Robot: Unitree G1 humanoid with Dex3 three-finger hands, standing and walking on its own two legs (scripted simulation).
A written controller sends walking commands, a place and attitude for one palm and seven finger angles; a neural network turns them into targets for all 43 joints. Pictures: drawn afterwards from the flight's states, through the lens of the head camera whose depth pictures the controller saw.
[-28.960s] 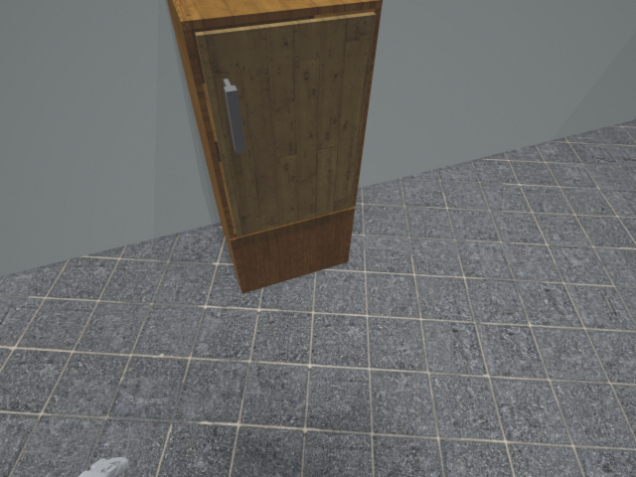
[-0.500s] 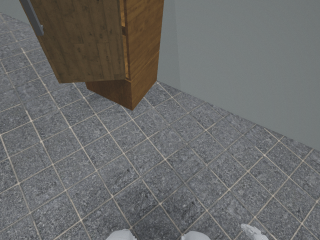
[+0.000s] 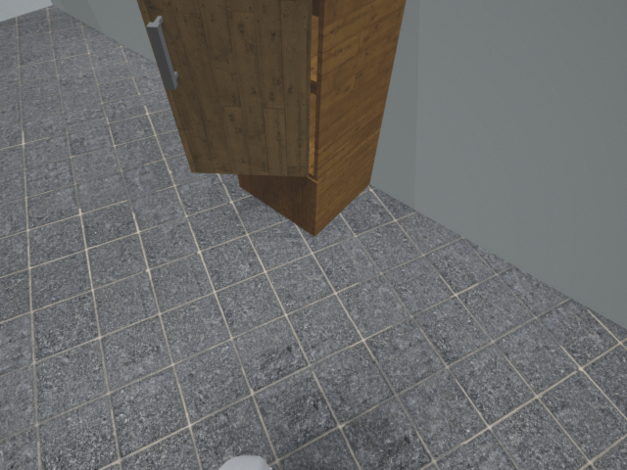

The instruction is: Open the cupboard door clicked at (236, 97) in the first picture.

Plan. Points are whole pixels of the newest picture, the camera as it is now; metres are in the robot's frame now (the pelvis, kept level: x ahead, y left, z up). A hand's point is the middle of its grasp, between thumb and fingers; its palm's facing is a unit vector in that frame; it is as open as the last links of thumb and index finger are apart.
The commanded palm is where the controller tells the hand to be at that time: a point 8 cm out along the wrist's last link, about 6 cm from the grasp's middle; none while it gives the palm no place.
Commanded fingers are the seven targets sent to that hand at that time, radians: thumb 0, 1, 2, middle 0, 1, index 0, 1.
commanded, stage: take the last steps up to it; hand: left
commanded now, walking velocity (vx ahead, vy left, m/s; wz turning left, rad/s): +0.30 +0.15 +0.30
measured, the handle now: (165, 53) +0.98 +0.43 +0.00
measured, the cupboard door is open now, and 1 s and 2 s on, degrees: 38 38 38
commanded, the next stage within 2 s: come to a stop and stand still in 1.20 s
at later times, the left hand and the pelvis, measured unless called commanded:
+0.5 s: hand (168, 426) +0.19 +0.23 -0.16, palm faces +0.09 -0.97 -0.22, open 7.4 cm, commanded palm none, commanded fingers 0.00 0.90 0.90 -0.20 -0.30 -0.20 -0.30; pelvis +0.10 +0.02 -0.01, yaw +5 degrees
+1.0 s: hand (118, 423) +0.19 +0.32 -0.19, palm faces +0.20 -0.96 -0.18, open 7.4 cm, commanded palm none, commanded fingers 0.00 0.90 0.90 -0.20 -0.30 -0.20 -0.30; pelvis +0.26 +0.13 -0.01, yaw +8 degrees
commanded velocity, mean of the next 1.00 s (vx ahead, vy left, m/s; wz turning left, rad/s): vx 0.30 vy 0.13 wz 0.07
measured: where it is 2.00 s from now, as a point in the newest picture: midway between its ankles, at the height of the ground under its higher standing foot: (269, 392)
